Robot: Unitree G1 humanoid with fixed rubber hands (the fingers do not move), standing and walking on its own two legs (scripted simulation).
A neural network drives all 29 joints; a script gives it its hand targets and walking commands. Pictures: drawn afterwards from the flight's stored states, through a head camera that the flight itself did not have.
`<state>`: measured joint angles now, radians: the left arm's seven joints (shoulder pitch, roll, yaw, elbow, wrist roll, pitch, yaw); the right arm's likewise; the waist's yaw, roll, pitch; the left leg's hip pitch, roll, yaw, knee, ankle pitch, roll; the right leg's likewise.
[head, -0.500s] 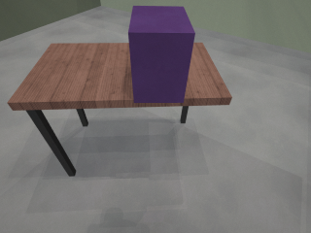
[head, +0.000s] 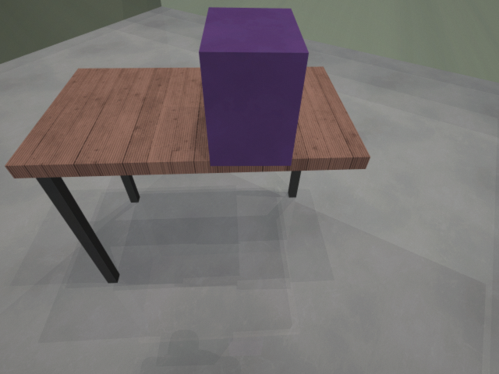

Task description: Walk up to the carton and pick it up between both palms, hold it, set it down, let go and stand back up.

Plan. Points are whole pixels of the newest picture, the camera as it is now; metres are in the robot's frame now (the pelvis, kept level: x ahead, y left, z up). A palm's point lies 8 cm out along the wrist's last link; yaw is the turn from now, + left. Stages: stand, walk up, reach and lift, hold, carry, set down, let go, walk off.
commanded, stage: stand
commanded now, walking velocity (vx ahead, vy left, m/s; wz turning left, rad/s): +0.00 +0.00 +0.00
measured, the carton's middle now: (250, 87) +0.79 -0.01 +0.09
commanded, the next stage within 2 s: walk up in 0.16 s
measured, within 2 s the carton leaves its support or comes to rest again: neither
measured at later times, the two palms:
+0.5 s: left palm out of the picture -0.04 +0.21 -0.14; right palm out of the picture +0.02 -0.21 -0.15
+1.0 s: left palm out of the picture +0.17 +0.33 -0.17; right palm (315, 355) +0.21 -0.12 -0.12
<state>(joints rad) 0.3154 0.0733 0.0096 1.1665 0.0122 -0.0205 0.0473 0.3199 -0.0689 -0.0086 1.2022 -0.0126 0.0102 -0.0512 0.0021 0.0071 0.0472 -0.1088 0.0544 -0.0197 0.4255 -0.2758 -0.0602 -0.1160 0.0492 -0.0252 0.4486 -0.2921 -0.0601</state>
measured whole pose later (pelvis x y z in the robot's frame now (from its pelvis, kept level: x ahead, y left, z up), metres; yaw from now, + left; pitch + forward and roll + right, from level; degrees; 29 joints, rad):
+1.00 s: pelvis +0.18 +0.10 +0.00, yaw +0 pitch -1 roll +0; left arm 0.30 0.21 0.07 1.07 0.03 -0.01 0.00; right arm 0.26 -0.10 -0.05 1.04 -0.04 -0.08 -0.02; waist 0.01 -0.11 0.07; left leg -0.22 0.06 0.17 0.49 -0.25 0.02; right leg -0.50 -0.10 -0.04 1.15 -0.28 0.02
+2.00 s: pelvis +0.33 +0.06 +0.01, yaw -1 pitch -3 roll +0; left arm 0.31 0.09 -0.02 1.20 0.00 -0.01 0.04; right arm 0.29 -0.09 0.01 1.19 -0.01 -0.02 -0.03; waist 0.01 -0.03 0.06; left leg -0.08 -0.01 0.14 0.34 -0.21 0.06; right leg -0.05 -0.04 -0.14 0.34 -0.24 0.00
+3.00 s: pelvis +0.36 +0.10 +0.00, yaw -1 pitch +0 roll +1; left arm 0.35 0.08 -0.03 1.21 -0.01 0.00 0.06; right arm 0.39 -0.07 0.00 1.18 0.00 -0.03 -0.04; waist -0.01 -0.02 0.01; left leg -0.08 -0.11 0.16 0.32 -0.25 0.12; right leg -0.10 -0.14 -0.11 0.44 -0.32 0.08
